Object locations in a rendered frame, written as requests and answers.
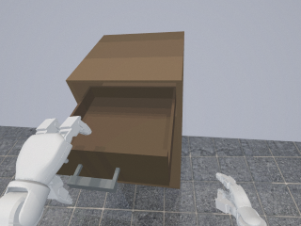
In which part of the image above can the handle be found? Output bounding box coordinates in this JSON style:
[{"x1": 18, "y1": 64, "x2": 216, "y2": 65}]
[{"x1": 67, "y1": 164, "x2": 120, "y2": 193}]

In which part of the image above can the drawer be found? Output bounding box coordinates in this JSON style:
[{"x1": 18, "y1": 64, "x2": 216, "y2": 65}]
[{"x1": 56, "y1": 86, "x2": 177, "y2": 186}]

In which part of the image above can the cabinet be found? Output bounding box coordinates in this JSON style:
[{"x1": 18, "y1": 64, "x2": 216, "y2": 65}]
[{"x1": 66, "y1": 31, "x2": 184, "y2": 189}]

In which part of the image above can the robot right hand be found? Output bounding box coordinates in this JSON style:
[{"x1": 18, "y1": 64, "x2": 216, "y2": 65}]
[{"x1": 215, "y1": 172, "x2": 252, "y2": 218}]

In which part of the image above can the right robot forearm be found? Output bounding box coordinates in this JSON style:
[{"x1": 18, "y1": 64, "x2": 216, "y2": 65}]
[{"x1": 235, "y1": 206, "x2": 267, "y2": 226}]

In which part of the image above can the left robot forearm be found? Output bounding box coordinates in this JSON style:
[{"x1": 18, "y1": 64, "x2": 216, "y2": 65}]
[{"x1": 0, "y1": 179, "x2": 51, "y2": 226}]

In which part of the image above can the robot left hand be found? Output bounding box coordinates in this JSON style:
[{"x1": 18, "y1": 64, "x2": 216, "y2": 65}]
[{"x1": 15, "y1": 116, "x2": 92, "y2": 204}]

